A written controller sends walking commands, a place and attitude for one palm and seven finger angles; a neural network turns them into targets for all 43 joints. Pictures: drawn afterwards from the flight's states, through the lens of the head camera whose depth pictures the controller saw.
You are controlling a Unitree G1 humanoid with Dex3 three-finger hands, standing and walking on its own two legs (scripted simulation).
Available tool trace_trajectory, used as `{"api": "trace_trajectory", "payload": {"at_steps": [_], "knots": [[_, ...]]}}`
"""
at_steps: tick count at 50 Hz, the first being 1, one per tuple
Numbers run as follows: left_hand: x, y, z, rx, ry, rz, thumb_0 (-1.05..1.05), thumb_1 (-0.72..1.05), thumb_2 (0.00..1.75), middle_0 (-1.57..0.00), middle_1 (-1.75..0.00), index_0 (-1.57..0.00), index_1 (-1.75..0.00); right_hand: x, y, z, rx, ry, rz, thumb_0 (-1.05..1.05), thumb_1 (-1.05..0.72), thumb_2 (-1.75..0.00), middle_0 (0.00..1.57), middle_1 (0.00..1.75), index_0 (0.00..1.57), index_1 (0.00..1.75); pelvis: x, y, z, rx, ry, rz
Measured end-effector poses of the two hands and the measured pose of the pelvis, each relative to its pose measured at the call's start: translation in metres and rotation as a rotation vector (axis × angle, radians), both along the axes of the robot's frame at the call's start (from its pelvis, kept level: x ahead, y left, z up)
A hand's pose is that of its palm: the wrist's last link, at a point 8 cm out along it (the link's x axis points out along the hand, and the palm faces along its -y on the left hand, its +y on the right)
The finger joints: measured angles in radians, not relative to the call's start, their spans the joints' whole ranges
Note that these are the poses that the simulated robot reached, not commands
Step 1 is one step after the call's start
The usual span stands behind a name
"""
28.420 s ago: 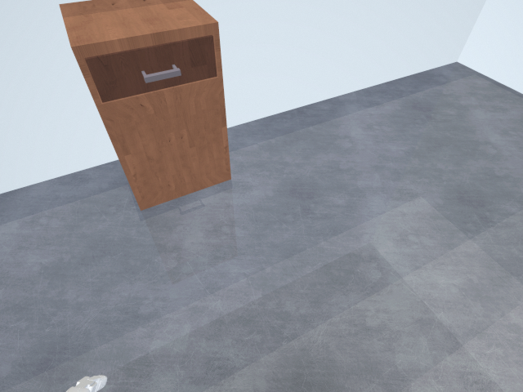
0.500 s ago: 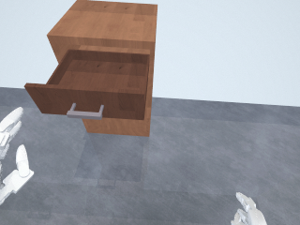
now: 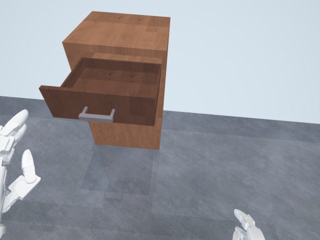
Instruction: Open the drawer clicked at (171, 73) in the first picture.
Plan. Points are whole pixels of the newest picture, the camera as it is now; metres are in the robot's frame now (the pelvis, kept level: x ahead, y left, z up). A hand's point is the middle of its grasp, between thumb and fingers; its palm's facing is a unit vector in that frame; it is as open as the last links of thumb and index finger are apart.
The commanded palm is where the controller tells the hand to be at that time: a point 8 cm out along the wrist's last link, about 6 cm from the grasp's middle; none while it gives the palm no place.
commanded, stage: stop stepping back and stand still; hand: left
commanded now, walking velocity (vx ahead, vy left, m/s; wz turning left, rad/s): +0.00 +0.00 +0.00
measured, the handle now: (97, 114) +0.59 +0.26 -0.08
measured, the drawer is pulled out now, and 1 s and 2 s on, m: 0.30 0.30 0.30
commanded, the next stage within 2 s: let the arm hang, fingers relaxed in 0.20 s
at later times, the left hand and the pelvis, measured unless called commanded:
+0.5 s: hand out of the picture +0.13 +0.22 -0.11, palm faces +0.03 -0.95 -0.32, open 7.4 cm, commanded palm none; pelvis -0.01 +0.01 -0.01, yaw +1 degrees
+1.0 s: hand out of the picture -0.04 +0.20 -0.16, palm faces +0.01 -0.97 -0.26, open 7.4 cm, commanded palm none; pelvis -0.01 +0.01 +0.01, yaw -1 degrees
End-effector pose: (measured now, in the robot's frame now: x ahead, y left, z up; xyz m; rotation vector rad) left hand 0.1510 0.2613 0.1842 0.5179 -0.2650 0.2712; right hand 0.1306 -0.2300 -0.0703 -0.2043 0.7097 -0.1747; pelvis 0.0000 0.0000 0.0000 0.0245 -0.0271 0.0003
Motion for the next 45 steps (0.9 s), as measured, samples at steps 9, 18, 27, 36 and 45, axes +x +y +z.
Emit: {"api": "trace_trajectory", "payload": {"at_steps": [9,18,27,36,45], "knots": [[-0.004,0.011,-0.003,0.002,0.013,0.078,0.01,0.89,0.90,-0.21,-0.30,-0.21,-0.30,0.001,-0.008,-0.014,0.030,0.053,0.012,0.02,-0.91,-0.90,0.20,0.30,0.21,0.30,-0.009,-0.008,-0.001,-0.029,0.007,0.013],[0.007,0.012,-0.067,-0.065,0.269,0.017,0.00,0.89,0.90,-0.21,-0.30,-0.20,-0.30,0.000,-0.021,-0.014,-0.014,0.086,0.039,0.01,-0.91,-0.90,0.20,0.30,0.20,0.30,-0.011,0.003,0.000,-0.028,0.038,0.023],[-0.061,-0.013,-0.290,-0.395,1.218,0.169,0.01,0.91,0.90,-0.20,-0.29,-0.19,-0.30,-0.053,-0.011,-0.049,0.029,0.330,-0.012,0.01,-0.91,-0.90,0.20,0.30,0.20,0.29,-0.013,0.005,-0.004,-0.015,0.005,0.010],[-0.169,-0.023,-0.322,-0.493,1.560,0.305,-0.01,0.97,0.90,-0.21,-0.30,-0.20,-0.30,-0.138,0.007,-0.060,0.067,0.652,-0.056,0.01,-0.91,-0.90,0.20,0.30,0.20,0.29,-0.016,0.002,0.005,-0.026,0.005,0.005],[-0.203,-0.011,-0.309,-0.456,1.667,0.408,0.00,0.92,0.90,-0.20,-0.29,-0.20,-0.30,-0.174,0.023,-0.073,0.134,0.751,-0.101,0.01,-0.91,-0.90,0.20,0.30,0.20,0.29,-0.012,0.006,0.007,-0.022,0.000,-0.005]]}}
